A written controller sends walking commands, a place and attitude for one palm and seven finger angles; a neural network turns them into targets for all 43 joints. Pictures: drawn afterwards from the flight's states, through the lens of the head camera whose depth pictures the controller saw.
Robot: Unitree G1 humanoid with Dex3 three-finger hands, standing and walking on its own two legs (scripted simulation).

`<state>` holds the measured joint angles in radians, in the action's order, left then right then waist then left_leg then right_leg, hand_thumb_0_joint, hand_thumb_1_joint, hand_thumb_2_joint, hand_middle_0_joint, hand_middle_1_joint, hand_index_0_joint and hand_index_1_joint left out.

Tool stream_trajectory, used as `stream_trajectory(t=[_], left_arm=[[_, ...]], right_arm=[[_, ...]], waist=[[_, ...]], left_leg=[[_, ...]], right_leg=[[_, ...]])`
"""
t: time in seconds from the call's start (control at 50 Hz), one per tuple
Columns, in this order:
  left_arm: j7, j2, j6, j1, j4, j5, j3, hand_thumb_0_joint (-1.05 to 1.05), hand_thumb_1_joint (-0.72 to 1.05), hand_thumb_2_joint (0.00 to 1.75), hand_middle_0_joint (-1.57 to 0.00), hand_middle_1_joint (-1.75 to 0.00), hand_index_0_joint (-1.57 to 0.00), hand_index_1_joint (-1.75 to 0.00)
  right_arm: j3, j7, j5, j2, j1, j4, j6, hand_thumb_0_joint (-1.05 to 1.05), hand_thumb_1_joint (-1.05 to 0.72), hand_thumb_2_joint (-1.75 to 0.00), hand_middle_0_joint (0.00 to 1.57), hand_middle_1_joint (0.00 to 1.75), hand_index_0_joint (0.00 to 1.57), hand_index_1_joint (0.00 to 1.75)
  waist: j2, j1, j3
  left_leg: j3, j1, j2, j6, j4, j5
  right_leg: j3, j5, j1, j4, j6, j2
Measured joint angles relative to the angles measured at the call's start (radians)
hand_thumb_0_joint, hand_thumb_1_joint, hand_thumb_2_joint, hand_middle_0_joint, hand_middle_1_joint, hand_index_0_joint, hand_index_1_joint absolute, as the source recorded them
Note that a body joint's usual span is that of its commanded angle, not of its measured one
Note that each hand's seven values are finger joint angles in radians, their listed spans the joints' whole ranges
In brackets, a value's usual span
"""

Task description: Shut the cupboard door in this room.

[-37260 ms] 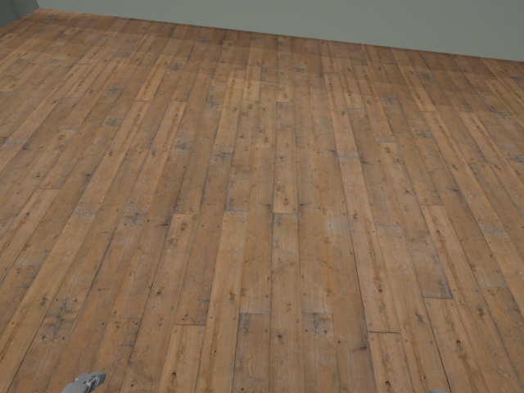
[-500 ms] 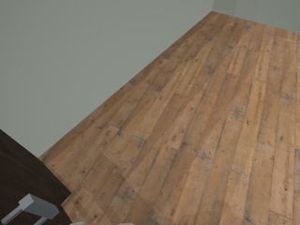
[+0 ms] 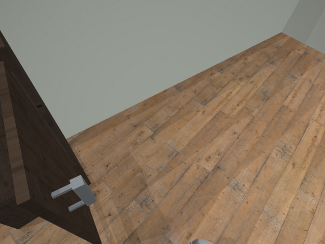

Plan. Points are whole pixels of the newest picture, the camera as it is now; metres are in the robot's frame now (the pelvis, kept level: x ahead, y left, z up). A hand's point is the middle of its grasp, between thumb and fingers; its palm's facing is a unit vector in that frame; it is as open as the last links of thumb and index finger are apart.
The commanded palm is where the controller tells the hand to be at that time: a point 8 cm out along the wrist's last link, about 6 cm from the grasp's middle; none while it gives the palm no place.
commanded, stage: turn or walk to find it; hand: left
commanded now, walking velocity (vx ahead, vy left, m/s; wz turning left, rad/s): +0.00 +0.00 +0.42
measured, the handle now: (75, 196) +0.21 +0.22 -0.01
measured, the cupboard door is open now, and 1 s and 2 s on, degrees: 83 83 83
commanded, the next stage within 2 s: stand and wait in 0.56 s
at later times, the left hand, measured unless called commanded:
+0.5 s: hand out of the picture +0.02 +0.15 -0.15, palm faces +0.24 -0.94 -0.25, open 7.4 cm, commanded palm none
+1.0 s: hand out of the picture -0.04 +0.17 -0.17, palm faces +0.37 -0.90 -0.24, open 7.4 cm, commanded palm none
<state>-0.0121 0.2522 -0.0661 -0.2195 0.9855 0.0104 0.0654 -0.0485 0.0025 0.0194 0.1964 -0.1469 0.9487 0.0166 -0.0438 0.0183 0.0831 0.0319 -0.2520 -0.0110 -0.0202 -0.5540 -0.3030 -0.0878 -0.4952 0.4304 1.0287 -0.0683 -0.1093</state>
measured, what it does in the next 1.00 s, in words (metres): steps on the spot, turning left: right foot, then left foot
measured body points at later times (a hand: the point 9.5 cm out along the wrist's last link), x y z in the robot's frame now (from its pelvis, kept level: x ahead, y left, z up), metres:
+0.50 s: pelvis +0.00 -0.04 +0.01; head +0.04 -0.06 +0.45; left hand +0.01 +0.20 -0.13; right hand +0.10 -0.28 -0.16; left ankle -0.06 +0.10 -0.66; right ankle +0.01 -0.14 -0.73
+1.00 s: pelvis -0.01 -0.02 +0.00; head +0.01 -0.03 +0.45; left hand -0.06 +0.22 -0.15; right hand +0.14 -0.21 -0.16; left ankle -0.06 +0.09 -0.73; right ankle +0.04 -0.14 -0.74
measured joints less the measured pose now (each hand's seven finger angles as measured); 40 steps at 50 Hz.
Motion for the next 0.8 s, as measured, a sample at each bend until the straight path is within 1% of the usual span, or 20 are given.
stream_trajectory(t=[0.06,0.12,0.2,0.24,0.26,0.28,0.32,0.36,0.38,0.42,0.46,0.5,0.6,0.64,0.66,0.68,0.7,0.74,0.78,0.8], left_arm=[[0.005,-0.002,0.006,0.017,-0.009,-0.002,-0.002,0.01,0.91,0.9,-0.2,-0.3,-0.2,-0.3],[0.006,-0.01,0.009,0.037,-0.026,-0.003,-0.004,0.01,0.91,0.9,-0.2,-0.3,-0.2,-0.3],[0.006,-0.027,0.02,0.06,-0.045,-0.007,-0.012,0.01,0.91,0.9,-0.2,-0.3,-0.2,-0.3],[0.006,-0.036,0.033,0.063,-0.056,-0.008,-0.017,0.01,0.91,0.9,-0.2,-0.3,-0.2,-0.3],[0.005,-0.04,0.043,0.06,-0.062,-0.006,-0.02,0.01,0.91,0.9,-0.2,-0.3,-0.2,-0.3],[0.003,-0.052,0.051,0.062,-0.063,0.0,-0.023,0.01,0.91,0.9,-0.2,-0.3,-0.2,-0.3],[0.001,-0.07,0.06,0.054,-0.07,0.003,-0.03,0.01,0.91,0.9,-0.2,-0.3,-0.2,-0.3],[-0.002,-0.084,0.06,0.04,-0.074,0.004,-0.032,0.01,0.91,0.9,-0.2,-0.3,-0.2,-0.3],[-0.004,-0.088,0.058,0.034,-0.072,0.005,-0.033,0.01,0.91,0.9,-0.2,-0.3,-0.2,-0.3],[-0.006,-0.094,0.056,0.022,-0.068,0.008,-0.033,0.01,0.91,0.9,-0.2,-0.3,-0.2,-0.3],[-0.006,-0.095,0.057,0.012,-0.063,0.01,-0.034,0.01,0.91,0.9,-0.2,-0.3,-0.21,-0.3],[-0.005,-0.092,0.059,0.002,-0.059,0.012,-0.033,0.01,0.91,0.9,-0.2,-0.3,-0.21,-0.3],[-0.002,-0.07,0.059,-0.019,-0.042,0.015,-0.026,0.01,0.91,0.9,-0.2,-0.3,-0.21,-0.3],[-0.002,-0.056,0.056,-0.03,-0.028,0.012,-0.021,0.01,0.91,0.9,-0.2,-0.3,-0.21,-0.3],[-0.002,-0.051,0.053,-0.041,-0.021,0.008,-0.019,0.01,0.91,0.9,-0.2,-0.3,-0.21,-0.3],[-0.003,-0.04,0.046,-0.044,-0.012,0.004,-0.015,0.01,0.91,0.9,-0.2,-0.3,-0.21,-0.3],[-0.006,-0.029,0.036,-0.045,-0.002,0.002,-0.012,0.01,0.91,0.9,-0.2,-0.3,-0.21,-0.3],[-0.012,-0.016,0.016,-0.044,0.025,0.0,-0.011,0.01,0.91,0.9,-0.2,-0.3,-0.2,-0.3],[-0.009,-0.014,0.009,-0.035,0.048,-0.001,-0.011,0.01,0.91,0.9,-0.2,-0.3,-0.2,-0.3],[-0.007,-0.015,0.01,-0.032,0.054,-0.001,-0.013,0.01,0.91,0.9,-0.2,-0.3,-0.2,-0.3]], right_arm=[[0.004,-0.003,0.001,-0.004,-0.002,0.001,0.0,0.0,-0.91,-0.9,0.2,0.3,0.2,0.3],[0.003,-0.001,0.002,-0.006,-0.006,0.0,0.004,0.0,-0.91,-0.9,0.2,0.3,0.2,0.3],[-0.005,0.002,0.005,-0.002,-0.017,0.0,0.013,0.0,-0.91,-0.9,0.21,0.3,0.2,0.3],[-0.01,0.003,0.003,0.003,-0.026,0.002,0.019,0.0,-0.9,-0.9,0.21,0.3,0.2,0.3],[-0.014,0.005,-0.001,0.008,-0.033,0.002,0.021,0.0,-0.9,-0.9,0.21,0.3,0.2,0.3],[-0.019,0.005,-0.004,0.016,-0.033,0.006,0.024,0.0,-0.91,-0.9,0.21,0.3,0.2,0.3],[-0.029,0.006,-0.005,0.027,-0.039,0.012,0.039,0.0,-0.91,-0.9,0.21,0.3,0.2,0.3],[-0.036,0.01,-0.003,0.037,-0.041,0.022,0.049,0.0,-0.91,-0.9,0.2,0.3,0.2,0.3],[-0.038,0.013,-0.002,0.041,-0.043,0.025,0.051,0.0,-0.91,-0.9,0.2,0.3,0.2,0.3],[-0.04,0.017,-0.002,0.045,-0.047,0.03,0.052,0.0,-0.91,-0.9,0.2,0.3,0.2,0.3],[-0.038,0.019,-0.003,0.044,-0.051,0.035,0.054,0.0,-0.91,-0.9,0.2,0.3,0.2,0.3],[-0.034,0.019,-0.004,0.042,-0.05,0.041,0.056,0.0,-0.91,-0.9,0.2,0.3,0.2,0.3],[-0.019,0.017,-0.011,0.033,-0.025,0.042,0.048,0.01,-0.91,-0.9,0.2,0.3,0.2,0.3],[-0.012,0.015,-0.011,0.029,-0.015,0.036,0.035,0.01,-0.91,-0.9,0.2,0.3,0.2,0.3],[-0.009,0.016,-0.011,0.031,-0.013,0.029,0.025,0.01,-0.91,-0.9,0.2,0.3,0.2,0.3],[-0.009,0.013,-0.008,0.025,-0.007,0.028,0.015,0.0,-0.91,-0.9,0.2,0.3,0.2,0.3],[-0.006,0.012,-0.006,0.015,0.002,0.026,0.009,0.0,-0.91,-0.9,0.2,0.3,0.2,0.3],[0.002,0.002,-0.003,-0.001,0.01,0.024,-0.001,0.0,-0.91,-0.9,0.2,0.3,0.2,0.3],[0.009,-0.009,0.001,-0.012,0.013,0.028,-0.007,0.0,-0.91,-0.9,0.2,0.3,0.2,0.3],[0.013,-0.012,0.001,-0.016,0.015,0.033,-0.009,0.0,-0.91,-0.9,0.2,0.3,0.2,0.3]], waist=[[0.014,-0.001,-0.004],[0.028,-0.008,-0.004],[0.05,-0.024,-0.003],[0.062,-0.028,-0.007],[0.068,-0.028,-0.011],[0.086,-0.03,-0.005],[0.098,-0.033,-0.002],[0.098,-0.031,0.0],[0.097,-0.032,0.001],[0.09,-0.035,0.003],[0.078,-0.035,0.004],[0.064,-0.03,0.007],[0.03,-0.006,0.019],[0.02,0.0,0.017],[0.025,0.002,0.01],[0.014,0.004,0.009],[-0.002,0.011,0.013],[-0.008,0.016,0.009],[0.003,0.015,0.0],[0.009,0.015,-0.003]], left_leg=[[-0.021,0.016,0.004,-0.002,0.047,0.031],[-0.042,0.016,0.011,0.003,0.065,0.047],[-0.074,-0.006,0.021,0.017,0.045,0.046],[-0.091,-0.028,0.029,0.029,0.012,0.033],[-0.099,-0.046,0.033,0.037,-0.019,0.02],[-0.108,-0.068,0.032,0.04,-0.074,-0.027],[-0.107,-0.132,0.049,0.04,-0.261,-0.15],[-0.09,-0.189,0.051,0.044,-0.45,-0.163],[-0.078,-0.206,0.044,0.049,-0.512,-0.148],[-0.059,-0.219,0.026,0.06,-0.563,-0.126],[-0.046,-0.208,0.009,0.071,-0.541,-0.122],[-0.032,-0.183,-0.005,0.077,-0.479,-0.134],[0.008,-0.093,-0.016,0.072,-0.245,-0.15],[0.028,-0.037,-0.013,0.065,-0.106,-0.076],[0.032,-0.002,-0.019,0.055,-0.021,-0.001],[0.034,0.0,-0.013,0.04,-0.011,0.021],[0.041,-0.002,-0.005,0.025,-0.029,0.006],[0.043,0.008,-0.005,0.005,-0.032,-0.023],[0.034,0.025,-0.007,0.0,0.0,-0.015],[0.031,0.035,-0.007,0.002,0.02,-0.003]], right_leg=[[0.022,0.035,0.015,-0.007,-0.007,0.012],[0.035,0.042,-0.002,-0.086,-0.01,0.023],[0.033,0.06,-0.063,-0.247,-0.004,0.045],[0.021,0.138,-0.122,-0.383,0.0,0.057],[0.013,0.185,-0.15,-0.449,0.02,0.06],[-0.001,0.195,-0.152,-0.447,0.049,0.065],[-0.025,0.179,-0.155,-0.431,0.083,0.054],[-0.042,0.179,-0.174,-0.451,0.091,0.041],[-0.051,0.184,-0.184,-0.465,0.091,0.035],[-0.069,0.193,-0.2,-0.488,0.09,0.023],[-0.088,0.198,-0.212,-0.505,0.088,0.011],[-0.105,0.2,-0.218,-0.512,0.086,-0.001],[-0.144,0.185,-0.21,-0.486,0.07,-0.031],[-0.158,0.168,-0.199,-0.452,0.056,-0.042],[-0.165,0.153,-0.186,-0.423,0.048,-0.042],[-0.155,0.134,-0.168,-0.38,0.039,-0.051],[-0.119,0.066,-0.147,-0.324,0.032,-0.051],[-0.047,-0.028,-0.103,-0.2,0.024,-0.023],[-0.005,-0.029,-0.074,-0.12,0.022,0.0],[0.007,-0.017,-0.068,-0.108,0.021,0.007]])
